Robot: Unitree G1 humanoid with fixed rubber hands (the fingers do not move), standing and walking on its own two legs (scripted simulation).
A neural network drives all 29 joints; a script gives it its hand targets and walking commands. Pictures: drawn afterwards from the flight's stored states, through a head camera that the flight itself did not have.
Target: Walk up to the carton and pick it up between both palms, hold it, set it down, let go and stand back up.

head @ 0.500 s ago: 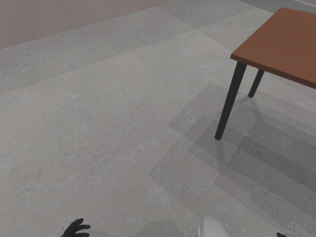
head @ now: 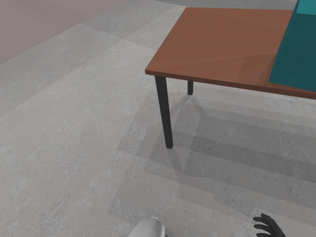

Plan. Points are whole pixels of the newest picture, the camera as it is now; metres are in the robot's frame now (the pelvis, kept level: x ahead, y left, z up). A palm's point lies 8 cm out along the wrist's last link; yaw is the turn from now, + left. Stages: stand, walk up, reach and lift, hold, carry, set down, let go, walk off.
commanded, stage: walk up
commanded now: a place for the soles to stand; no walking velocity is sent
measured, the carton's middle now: out of the picture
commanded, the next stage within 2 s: none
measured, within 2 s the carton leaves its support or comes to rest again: neither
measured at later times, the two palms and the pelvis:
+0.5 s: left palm (160, 144) +0.42 +0.09 -0.11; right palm out of the picture +0.06 -0.33 -0.15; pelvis +0.18 -0.08 -0.03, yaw -24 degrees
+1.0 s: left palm (181, 136) +0.47 +0.02 -0.14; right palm out of the picture +0.18 -0.40 -0.12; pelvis +0.26 -0.15 -0.02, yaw -36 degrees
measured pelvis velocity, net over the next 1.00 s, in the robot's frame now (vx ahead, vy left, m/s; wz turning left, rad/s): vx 0.26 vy -0.15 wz -0.63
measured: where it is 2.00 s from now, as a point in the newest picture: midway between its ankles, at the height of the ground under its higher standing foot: (215, 230)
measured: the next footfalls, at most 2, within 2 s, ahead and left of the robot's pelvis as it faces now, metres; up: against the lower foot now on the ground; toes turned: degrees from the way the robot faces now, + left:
left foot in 0.10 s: +0.17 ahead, +0.11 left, +0.00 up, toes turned -2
right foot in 0.48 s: +0.28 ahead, -0.24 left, +0.00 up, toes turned -26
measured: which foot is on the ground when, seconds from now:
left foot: up 0.00-0.08, down 0.10-0.50, up 0.52-0.78, down 0.80-1.00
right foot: down 0.00-0.10, up 0.12-0.46, down 0.48-0.80, up 0.82-1.00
